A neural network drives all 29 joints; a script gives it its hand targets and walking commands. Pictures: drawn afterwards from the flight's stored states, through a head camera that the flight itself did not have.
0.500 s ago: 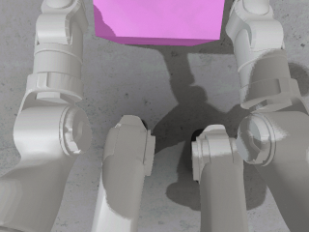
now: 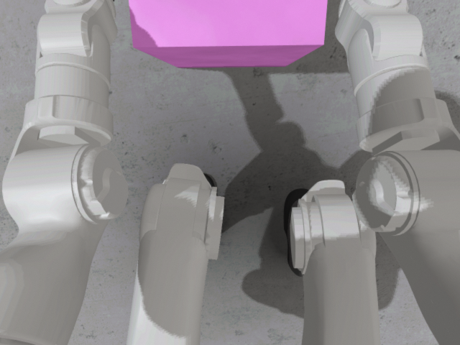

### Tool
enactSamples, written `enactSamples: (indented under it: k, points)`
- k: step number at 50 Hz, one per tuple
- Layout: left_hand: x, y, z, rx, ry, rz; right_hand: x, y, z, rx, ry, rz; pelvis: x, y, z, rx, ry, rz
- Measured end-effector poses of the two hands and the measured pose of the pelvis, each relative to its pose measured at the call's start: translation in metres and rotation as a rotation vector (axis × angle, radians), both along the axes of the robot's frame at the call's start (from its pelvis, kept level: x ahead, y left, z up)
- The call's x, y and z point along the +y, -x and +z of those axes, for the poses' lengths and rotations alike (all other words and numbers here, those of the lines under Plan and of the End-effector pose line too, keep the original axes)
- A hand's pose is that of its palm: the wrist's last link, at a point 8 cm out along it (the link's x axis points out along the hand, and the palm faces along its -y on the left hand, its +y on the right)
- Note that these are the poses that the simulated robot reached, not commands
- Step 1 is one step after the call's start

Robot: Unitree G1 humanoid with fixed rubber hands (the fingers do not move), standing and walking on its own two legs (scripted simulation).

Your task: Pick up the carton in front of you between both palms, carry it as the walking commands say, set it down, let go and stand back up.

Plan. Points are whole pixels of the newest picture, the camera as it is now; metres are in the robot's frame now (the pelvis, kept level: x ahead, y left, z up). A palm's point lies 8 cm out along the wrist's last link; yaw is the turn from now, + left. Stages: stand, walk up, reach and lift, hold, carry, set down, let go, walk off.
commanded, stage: set down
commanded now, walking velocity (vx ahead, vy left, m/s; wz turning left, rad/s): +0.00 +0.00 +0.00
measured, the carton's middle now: out of the picture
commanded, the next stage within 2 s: let go in 1.80 s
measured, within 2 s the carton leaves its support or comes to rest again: neither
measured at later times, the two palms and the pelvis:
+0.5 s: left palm out of the picture +0.54 +0.25 -0.18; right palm out of the picture +0.57 -0.07 -0.18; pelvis +0.00 +0.00 -0.01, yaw +1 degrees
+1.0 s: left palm out of the picture +0.55 +0.27 -0.11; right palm out of the picture +0.59 -0.09 -0.11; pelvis -0.01 +0.00 +0.02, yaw +1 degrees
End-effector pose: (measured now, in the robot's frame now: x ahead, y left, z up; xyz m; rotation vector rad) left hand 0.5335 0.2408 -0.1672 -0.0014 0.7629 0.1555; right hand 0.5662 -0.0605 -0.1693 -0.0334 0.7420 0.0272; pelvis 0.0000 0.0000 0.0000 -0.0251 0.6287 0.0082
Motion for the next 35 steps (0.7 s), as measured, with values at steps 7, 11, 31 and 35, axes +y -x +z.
enactSamples:
  k: [7,11,31,35]
  points:
    - [0.002,0.0,-0.002,-0.022,0.012,-0.005,-0.002,-0.001,-0.003,-0.026,-0.024,0.006,0.0,0.0,-0.003,-0.013,-0.001,0.001]
    - [0.002,0.0,-0.004,-0.033,0.021,-0.006,-0.004,-0.001,-0.005,-0.034,-0.034,0.015,-0.001,0.001,-0.004,-0.026,-0.002,0.001]
    - [0.015,0.009,-0.035,0.016,-0.032,0.027,-0.027,0.007,-0.035,0.013,0.057,0.023,-0.001,-0.001,-0.008,-0.049,-0.004,0.007]
    - [0.026,0.006,-0.035,-0.006,-0.055,0.072,-0.048,0.002,-0.035,-0.012,0.082,-0.015,0.002,-0.001,-0.011,-0.043,-0.001,0.005]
